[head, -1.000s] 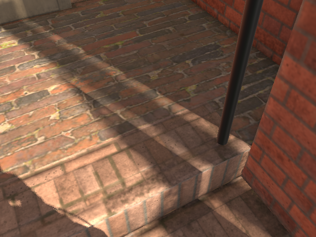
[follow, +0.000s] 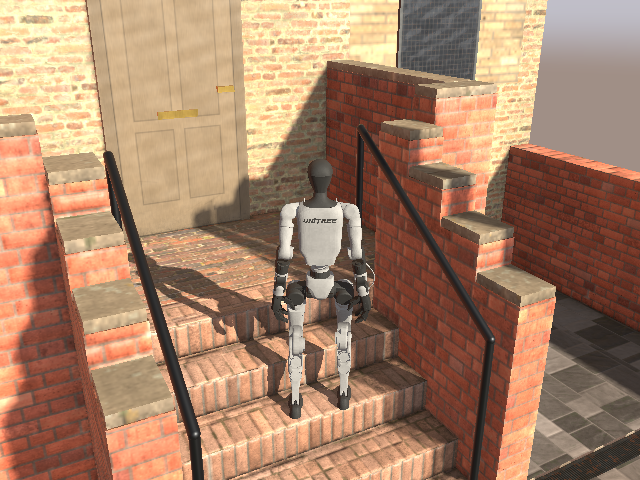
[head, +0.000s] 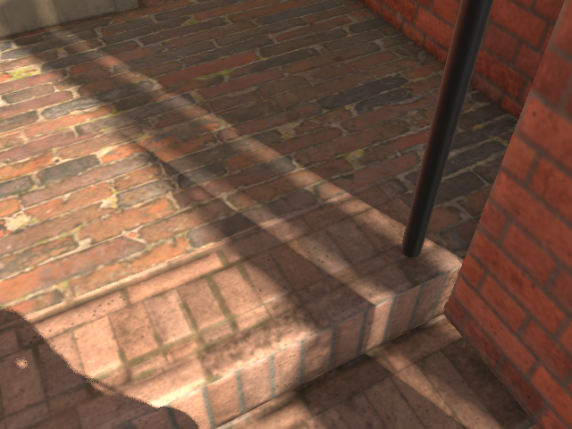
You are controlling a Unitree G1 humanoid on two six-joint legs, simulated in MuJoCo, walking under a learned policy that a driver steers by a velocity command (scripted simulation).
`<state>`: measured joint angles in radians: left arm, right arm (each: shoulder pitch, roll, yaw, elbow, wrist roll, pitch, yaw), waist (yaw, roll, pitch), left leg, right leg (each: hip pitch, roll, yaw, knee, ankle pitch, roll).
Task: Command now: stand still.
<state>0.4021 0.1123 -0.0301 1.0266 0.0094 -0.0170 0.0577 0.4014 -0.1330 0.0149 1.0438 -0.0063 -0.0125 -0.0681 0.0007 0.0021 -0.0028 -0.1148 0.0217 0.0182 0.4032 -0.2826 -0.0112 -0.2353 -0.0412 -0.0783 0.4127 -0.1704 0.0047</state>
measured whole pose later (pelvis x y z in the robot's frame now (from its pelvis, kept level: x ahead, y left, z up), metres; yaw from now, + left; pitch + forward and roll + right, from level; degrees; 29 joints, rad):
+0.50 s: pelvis +0.09 -0.05 -0.01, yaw +2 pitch +3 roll +0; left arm 0.41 0.14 0.02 1.00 0.10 -0.07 -0.05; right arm 0.35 -0.20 -0.06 0.99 0.01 -0.04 0.05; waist 0.03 0.04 -0.06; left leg -0.71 -0.05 -0.06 1.98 -0.33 0.16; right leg -0.26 0.00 -0.17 0.48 -0.28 -0.08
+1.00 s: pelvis +0.19 +0.02 +0.04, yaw +24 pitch +6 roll +3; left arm 0.22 0.31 0.06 0.88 0.04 -0.09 -0.04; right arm 0.12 -0.20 0.03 0.72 -0.04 -0.02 0.05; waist -0.04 -0.04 -0.10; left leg -0.90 -0.07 0.09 1.36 -0.57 0.08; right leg -0.36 -0.13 -0.04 1.10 -0.19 -0.02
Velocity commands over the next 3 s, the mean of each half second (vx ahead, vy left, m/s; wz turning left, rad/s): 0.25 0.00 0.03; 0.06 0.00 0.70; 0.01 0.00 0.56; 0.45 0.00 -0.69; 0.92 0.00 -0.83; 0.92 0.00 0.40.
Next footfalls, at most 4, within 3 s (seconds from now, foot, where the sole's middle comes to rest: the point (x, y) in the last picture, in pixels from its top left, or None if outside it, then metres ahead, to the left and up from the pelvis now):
0.90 left None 0.26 0.15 -0.59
1.38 right None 0.39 -0.02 -0.59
1.98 left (86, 400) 0.44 0.37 -0.40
2.50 right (227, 228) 0.83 0.16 -0.41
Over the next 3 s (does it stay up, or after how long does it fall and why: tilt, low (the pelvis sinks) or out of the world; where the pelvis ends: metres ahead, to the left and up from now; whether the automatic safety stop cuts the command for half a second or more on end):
stays up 1.18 0.24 0.33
